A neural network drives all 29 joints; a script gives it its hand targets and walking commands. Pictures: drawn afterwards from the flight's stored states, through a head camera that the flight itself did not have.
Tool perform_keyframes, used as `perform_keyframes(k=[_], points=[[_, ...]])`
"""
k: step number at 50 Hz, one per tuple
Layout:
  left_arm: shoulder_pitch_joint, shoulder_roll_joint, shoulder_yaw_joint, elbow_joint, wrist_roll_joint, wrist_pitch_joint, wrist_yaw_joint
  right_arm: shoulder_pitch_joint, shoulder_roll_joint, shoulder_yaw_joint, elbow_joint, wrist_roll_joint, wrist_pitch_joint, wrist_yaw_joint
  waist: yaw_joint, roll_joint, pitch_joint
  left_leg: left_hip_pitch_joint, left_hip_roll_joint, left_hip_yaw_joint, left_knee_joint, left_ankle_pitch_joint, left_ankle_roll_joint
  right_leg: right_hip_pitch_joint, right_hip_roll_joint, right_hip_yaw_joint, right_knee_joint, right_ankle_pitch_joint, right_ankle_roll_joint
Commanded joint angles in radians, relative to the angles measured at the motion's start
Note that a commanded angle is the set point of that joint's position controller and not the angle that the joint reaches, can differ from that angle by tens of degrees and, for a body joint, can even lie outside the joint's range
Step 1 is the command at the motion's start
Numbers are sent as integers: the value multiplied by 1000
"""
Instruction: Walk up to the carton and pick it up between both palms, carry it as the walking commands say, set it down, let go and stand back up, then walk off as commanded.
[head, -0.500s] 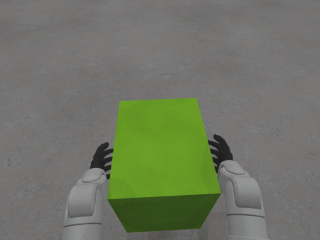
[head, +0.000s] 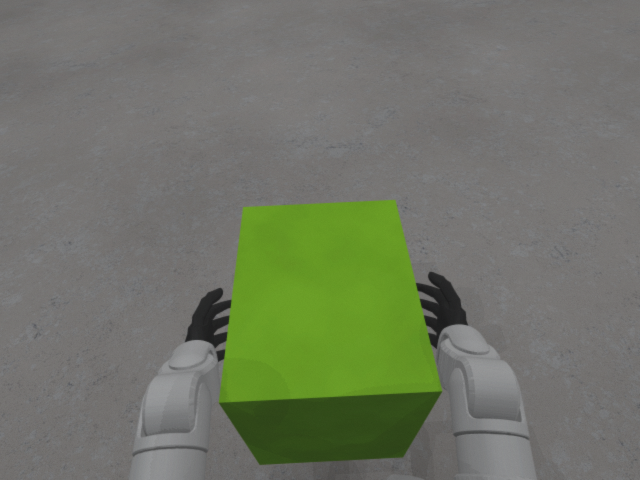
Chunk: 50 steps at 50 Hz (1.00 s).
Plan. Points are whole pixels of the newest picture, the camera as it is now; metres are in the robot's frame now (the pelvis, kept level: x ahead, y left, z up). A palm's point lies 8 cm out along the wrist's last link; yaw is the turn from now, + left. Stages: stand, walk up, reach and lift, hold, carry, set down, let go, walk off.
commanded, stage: hold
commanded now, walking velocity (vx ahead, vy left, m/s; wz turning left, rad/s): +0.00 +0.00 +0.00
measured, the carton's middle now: (325, 336) +0.31 +0.00 -0.04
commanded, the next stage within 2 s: set down in 0.54 s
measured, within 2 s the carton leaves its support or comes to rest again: neither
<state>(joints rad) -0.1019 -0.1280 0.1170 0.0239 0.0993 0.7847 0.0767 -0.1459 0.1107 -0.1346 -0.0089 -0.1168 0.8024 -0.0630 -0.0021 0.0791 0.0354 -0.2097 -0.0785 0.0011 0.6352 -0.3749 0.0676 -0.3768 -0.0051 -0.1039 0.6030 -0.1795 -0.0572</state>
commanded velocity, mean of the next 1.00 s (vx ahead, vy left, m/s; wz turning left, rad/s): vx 0.00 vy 0.00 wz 0.00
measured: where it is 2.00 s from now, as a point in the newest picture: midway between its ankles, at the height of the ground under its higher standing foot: outside the picture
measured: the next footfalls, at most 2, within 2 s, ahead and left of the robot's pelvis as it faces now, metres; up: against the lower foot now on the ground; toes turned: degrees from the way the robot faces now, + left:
none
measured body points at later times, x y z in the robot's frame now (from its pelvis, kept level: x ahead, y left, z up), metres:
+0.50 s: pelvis -0.01 -0.04 +0.00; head -0.03 -0.08 +0.45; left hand +0.27 +0.10 +0.03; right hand +0.27 -0.20 +0.03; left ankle -0.02 +0.08 -0.72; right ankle +0.09 -0.08 -0.72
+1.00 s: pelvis -0.01 -0.05 +0.00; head -0.01 -0.08 +0.45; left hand +0.28 +0.11 -0.03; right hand +0.29 -0.19 -0.02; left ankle -0.02 +0.08 -0.72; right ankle +0.09 -0.08 -0.72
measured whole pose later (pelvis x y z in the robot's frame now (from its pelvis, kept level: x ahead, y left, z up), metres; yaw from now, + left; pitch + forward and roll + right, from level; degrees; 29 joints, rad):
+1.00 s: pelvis -0.01 -0.05 +0.00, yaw -1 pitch -6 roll +2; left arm -0.26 -0.10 0.34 0.57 0.27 0.38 -0.08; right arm -0.33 0.17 -0.24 0.48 -0.20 0.48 -0.13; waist 0.00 0.03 0.10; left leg -0.17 -0.03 -0.01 0.64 -0.38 0.06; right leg -0.34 0.05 -0.10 0.60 -0.19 -0.06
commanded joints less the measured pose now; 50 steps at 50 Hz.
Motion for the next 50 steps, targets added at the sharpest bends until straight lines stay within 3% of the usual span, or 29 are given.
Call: perform_keyframes(k=[1,8,22,27,28,29,31,34,42,50], points=[[-664,-635,-533,-143,-206,-111,-192,-447,698,501,-151,159,-43,125,-89,-100,-305,-186,85,-191,-251,196,50,640,46,215,-86,222,46],[-742,-615,-485,-115,-195,-111,-207,-508,732,501,-100,152,-24,122,-48,-110,-267,-229,63,-150,-250,73,55,663,28,251,-123,134,47],[-857,-654,-426,-39,-173,-121,-242,-661,870,535,-24,173,-18,132,17,-110,-278,-232,42,-107,-203,16,48,647,-8,313,-175,-26,64],[-896,-671,-415,-18,-170,-126,-261,-695,927,542,13,175,-18,137,26,-117,-285,-224,36,-97,-187,18,44,639,-18,330,-194,-58,73],[-719,-640,-355,120,-93,-151,-281,-578,1059,615,83,213,-32,131,126,-190,-329,-316,53,-192,-151,54,40,785,-76,465,-202,-137,102],[-752,-630,-351,128,-77,-172,-288,-611,1042,586,84,208,-51,128,111,-166,-317,-310,55,-194,-140,45,29,775,-92,483,-217,-186,116],[-804,-602,-324,159,-58,-216,-308,-639,1062,543,135,193,-81,122,119,-152,-286,-324,64,-200,-122,16,31,743,-106,503,-235,-270,134],[-878,-583,-284,204,-36,-278,-325,-674,1082,473,226,165,-138,121,118,-128,-252,-353,84,-208,-109,-35,45,703,-101,499,-219,-331,129],[-1054,-607,-215,352,3,-445,-346,-771,1138,375,436,104,-308,135,126,-63,-239,-445,114,-213,-91,-110,59,697,-88,495,-165,-343,114],[-1028,-591,-86,523,76,-558,-351,-803,1105,294,573,45,-440,127,151,-92,-236,-512,118,-210,-59,-80,67,628,-79,501,-146,-313,108]])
